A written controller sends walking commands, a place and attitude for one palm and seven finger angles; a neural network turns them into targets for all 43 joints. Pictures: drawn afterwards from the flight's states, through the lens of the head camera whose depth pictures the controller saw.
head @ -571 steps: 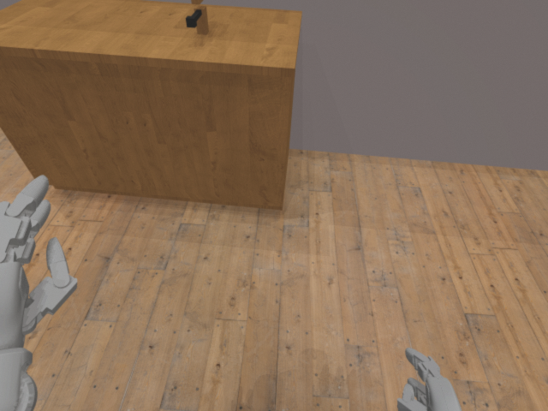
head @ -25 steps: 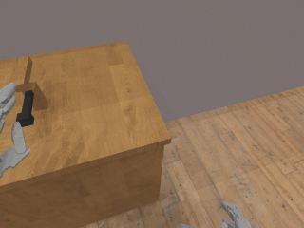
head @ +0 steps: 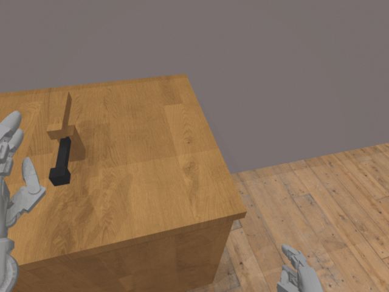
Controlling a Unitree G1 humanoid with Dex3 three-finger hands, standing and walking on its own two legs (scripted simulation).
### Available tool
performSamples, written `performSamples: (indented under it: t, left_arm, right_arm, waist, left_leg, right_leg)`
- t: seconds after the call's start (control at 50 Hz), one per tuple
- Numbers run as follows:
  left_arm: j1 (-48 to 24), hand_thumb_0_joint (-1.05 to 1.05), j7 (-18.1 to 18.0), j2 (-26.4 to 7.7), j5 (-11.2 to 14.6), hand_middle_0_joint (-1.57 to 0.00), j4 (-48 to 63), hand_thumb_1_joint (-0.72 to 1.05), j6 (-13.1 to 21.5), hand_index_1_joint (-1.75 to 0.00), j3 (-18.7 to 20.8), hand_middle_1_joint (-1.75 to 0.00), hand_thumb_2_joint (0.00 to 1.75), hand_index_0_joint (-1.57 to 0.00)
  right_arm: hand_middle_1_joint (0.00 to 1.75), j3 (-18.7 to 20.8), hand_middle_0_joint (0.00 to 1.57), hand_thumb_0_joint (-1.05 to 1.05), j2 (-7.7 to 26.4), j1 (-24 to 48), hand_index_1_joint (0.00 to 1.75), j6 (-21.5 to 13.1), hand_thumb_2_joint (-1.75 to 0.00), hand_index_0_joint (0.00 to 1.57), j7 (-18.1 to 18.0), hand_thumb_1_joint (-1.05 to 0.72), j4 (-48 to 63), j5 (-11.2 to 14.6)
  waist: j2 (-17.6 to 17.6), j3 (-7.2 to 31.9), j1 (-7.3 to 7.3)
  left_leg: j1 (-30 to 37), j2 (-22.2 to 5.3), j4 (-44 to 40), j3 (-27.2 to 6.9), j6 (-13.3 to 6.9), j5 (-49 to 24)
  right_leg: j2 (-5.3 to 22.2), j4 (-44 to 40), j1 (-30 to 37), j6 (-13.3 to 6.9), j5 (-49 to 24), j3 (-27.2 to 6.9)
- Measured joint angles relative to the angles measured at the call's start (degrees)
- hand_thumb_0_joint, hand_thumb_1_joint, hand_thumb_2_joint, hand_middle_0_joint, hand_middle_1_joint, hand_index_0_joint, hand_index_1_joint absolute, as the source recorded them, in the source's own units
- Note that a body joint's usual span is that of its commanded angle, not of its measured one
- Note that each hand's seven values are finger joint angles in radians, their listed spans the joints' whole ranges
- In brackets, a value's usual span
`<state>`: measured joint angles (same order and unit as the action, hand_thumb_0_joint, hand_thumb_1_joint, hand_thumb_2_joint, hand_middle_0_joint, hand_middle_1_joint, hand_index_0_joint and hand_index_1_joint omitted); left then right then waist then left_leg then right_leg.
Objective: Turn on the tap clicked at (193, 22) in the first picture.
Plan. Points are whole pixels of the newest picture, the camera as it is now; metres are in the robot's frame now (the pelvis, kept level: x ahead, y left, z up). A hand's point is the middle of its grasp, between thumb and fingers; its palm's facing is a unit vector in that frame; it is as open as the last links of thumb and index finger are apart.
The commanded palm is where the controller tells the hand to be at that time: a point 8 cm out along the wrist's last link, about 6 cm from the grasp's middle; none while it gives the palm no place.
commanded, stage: come to a stop and stand still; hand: left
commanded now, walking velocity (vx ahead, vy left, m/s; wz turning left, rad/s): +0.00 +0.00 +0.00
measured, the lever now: (60, 176) +0.29 +0.30 +0.09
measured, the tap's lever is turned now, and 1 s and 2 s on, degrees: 0 0 0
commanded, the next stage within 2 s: look again from close up in 0.42 s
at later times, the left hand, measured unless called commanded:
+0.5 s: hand (49, 176) +0.24 +0.26 +0.17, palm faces +0.41 -0.84 -0.37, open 7.4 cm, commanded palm +0.19 +0.30 +0.18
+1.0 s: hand (17, 170) +0.23 +0.30 +0.18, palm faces +0.46 -0.78 -0.42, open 7.5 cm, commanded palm +0.16 +0.30 +0.18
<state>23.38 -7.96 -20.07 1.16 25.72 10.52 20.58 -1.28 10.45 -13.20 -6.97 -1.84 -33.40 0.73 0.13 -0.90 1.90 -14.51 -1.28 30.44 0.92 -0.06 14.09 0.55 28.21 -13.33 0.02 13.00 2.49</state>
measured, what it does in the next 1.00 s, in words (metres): stands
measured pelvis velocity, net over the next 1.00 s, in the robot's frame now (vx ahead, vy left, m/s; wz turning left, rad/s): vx -0.01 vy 0.02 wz -0.01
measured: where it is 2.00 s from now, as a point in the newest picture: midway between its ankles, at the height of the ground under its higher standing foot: outside the picture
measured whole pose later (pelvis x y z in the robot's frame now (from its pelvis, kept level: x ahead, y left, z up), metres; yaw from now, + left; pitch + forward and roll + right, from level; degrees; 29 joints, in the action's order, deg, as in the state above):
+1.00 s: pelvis -0.01 +0.02 +0.00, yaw -1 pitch -1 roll -1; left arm 12.1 -4.1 -26.0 -0.4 19.2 15.9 24.8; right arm 0.1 11.5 -14.1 -9.8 -1.6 -35.8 -0.2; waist -2.6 -5.1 4.6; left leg -14.7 -0.5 28.3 2.4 -1.7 12.5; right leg 1.3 24.5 -13.2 1.3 10.0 1.1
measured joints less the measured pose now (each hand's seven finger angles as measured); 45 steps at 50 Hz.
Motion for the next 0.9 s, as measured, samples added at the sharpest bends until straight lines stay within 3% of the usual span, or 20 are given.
performSamples:
  t: [0.08, 0.14, 0.26, 0.42, 0.52, 0.56, 0.6, 0.66, 0.76, 0.82, 0.9]
  left_arm:
    - [-0.28, 0.01, -0.04, 1.3, 0.08, -0.21, -0.15, 0.89, -0.95, -0.3, -1.82, -0.3, 0.9, -0.21]
    - [-0.58, 0.01, 0.01, 0.88, 0.14, -0.21, 0.16, 0.89, -1.65, -0.3, -2.3, -0.3, 0.9, -0.21]
    - [1.0, 0.02, 0.07, -1.21, 0.57, -0.21, 2.17, 0.88, -1.62, -0.3, -1.06, -0.3, 0.9, -0.21]
    - [2.71, 0.01, -0.28, -1.27, 0.83, -0.21, 2.96, 0.89, -1.68, -0.3, -0.66, -0.3, 0.9, -0.21]
    - [2.08, 0.01, -0.55, -0.17, 0.79, -0.21, 2.17, 0.89, -2.12, -0.3, -1.69, -0.3, 0.9, -0.21]
    - [-5.55, 0.02, 1.98, -4.16, -2.36, -0.21, -1.77, 0.88, -0.29, -0.3, 0.26, -0.3, 0.9, -0.21]
    - [-11.85, 0.01, 2.33, -5.96, -1.26, -0.21, -7.49, 0.88, 2.11, -0.3, 2.95, -0.3, 0.9, -0.21]
    - [-11.62, 0.01, 1.21, -3.37, 0.61, -0.21, -7.62, 0.89, 1.49, -0.3, 3.77, -0.3, 0.9, -0.21]
    - [-0.51, 0.01, 2.28, -0.3, 0.78, -0.2, -0.89, 0.89, 2.64, -0.3, -1.94, -0.3, 0.9, -0.2]
    - [2.54, 0.01, 3.07, -1.16, 0.65, -0.21, -0.33, 0.88, 3.16, -0.3, -2.68, -0.3, 0.9, -0.21]
    - [1.02, 0.01, 2.51, -2.0, 0.76, -0.22, -1.76, 0.88, 3.1, -0.3, -0.22, -0.3, 0.9, -0.22]
  right_arm:
    - [0.3, -0.37, 0.2, 0.01, -0.19, 0.38, 0.3, 0.47, -0.9, 0.2, 0.02, -0.91, -1.12, -0.25]
    - [0.3, -0.34, 0.21, 0.01, -0.37, 1.07, 0.3, 1.02, -0.9, 0.2, -0.17, -0.91, -1.17, -0.2]
    - [0.3, 0.18, 0.21, 0.01, -0.41, 1.76, 0.3, 1.96, -0.9, 0.2, -0.34, -0.91, 0.11, -0.03]
    - [0.3, 1.16, 0.2, 0.01, 0.72, 1.52, 0.3, 2.92, -0.9, 0.2, -0.87, -0.91, 0.43, 0.25]
    - [0.3, 1.42, 0.2, 0.01, 1.03, 1.37, 0.3, 3.15, -0.9, 0.2, -1.26, -0.91, 0.3, 0.31]
    - [0.3, 1.95, 0.2, 0.01, 0.9, 0.4, 0.3, 1.09, -0.9, 0.2, -1.21, -0.91, 0.09, -0.62]
    - [0.3, 1.5, 0.2, 0.01, 0.89, 1.41, 0.3, 0.13, -0.9, 0.2, -0.04, -0.91, -1.02, -0.31]
    - [0.3, 1.51, 0.2, 0.01, 1.23, 2.49, 0.3, -0.75, -0.9, 0.2, 1.89, -0.91, -0.11, -0.06]
    - [0.3, 1.51, 0.2, 0.01, 1.13, 1.78, 0.3, -1.12, -0.9, 0.2, 2.06, -0.91, 1.21, -0.07]
    - [0.3, 1.35, 0.2, 0.01, 0.83, 0.6, 0.3, -0.76, -0.9, 0.2, 0.86, -0.91, 0.95, -0.17]
    - [0.3, 1.36, 0.2, 0.01, 1.01, -0.55, 0.3, -0.93, -0.9, 0.2, -0.11, -0.91, -0.12, -0.17]
  waist:
    - [-0.08, -0.67, 0.46]
    - [-0.37, -1.4, -0.01]
    - [-0.77, -1.82, -1.32]
    - [-0.79, -1.4, -1.1]
    - [-0.58, -1.22, -0.62]
    - [-0.82, -1.81, 1.67]
    - [-1.21, -2.81, 2.82]
    - [-0.46, -3.75, 1.36]
    - [-0.01, -2.94, -1.26]
    - [-0.65, -2.63, -1.38]
    - [-1.34, -3.17, -0.32]
  left_leg:
    - [1.46, 0.51, -1.87, 0.63, -0.54, -0.11]
    - [2.28, 0.97, -2.75, 0.83, -0.86, -0.13]
    - [2.73, 1.19, -3.49, 0.83, -1.1, 0.1]
    - [3.03, 1.13, -3.5, 0.75, -1.13, 0.47]
    - [3.47, 1.12, -3.75, 0.72, -1.05, 0.23]
    - [1.59, 0.67, -2.23, 0.33, -0.94, 0.29]
    - [1.24, 0.31, -2.4, 0.99, -0.73, -0.27]
    - [1.66, 0.41, -3.02, 2.15, -0.94, -0.99]
    - [1.66, 0.76, -3.18, 3.06, -1.49, -1.12]
    - [1.42, 0.7, -3.2, 2.72, -1.53, -1.28]
    - [1.2, 0.64, -3.09, 2.07, -1.59, -1.49]
  right_leg:
    - [0.47, -1.92, 1.33, 0.65, -0.36, -0.58]
    - [0.92, -2.5, 2.01, 1.06, -0.24, -0.77]
    - [1.1, -3.82, 2.77, 1.38, -0.3, -0.74]
    - [1.04, -4.43, 3.36, 1.48, -0.25, -0.64]
    - [1.03, -4.38, 3.67, 1.38, -0.3, -0.61]
    - [0.6, -3.61, 2.25, 1.07, -0.45, -0.22]
    - [0.26, -3.31, 1.32, 0.73, -1.07, -0.91]
    - [0.37, -3.11, 0.95, 0.99, -1.82, -2.07]
    - [0.72, -2.85, 0.51, 1.59, -1.96, -2.99]
    - [0.65, -3.44, 0.68, 1.55, -2.25, -2.65]
    - [0.57, -4.37, 1.17, 1.48, -2.82, -2.0]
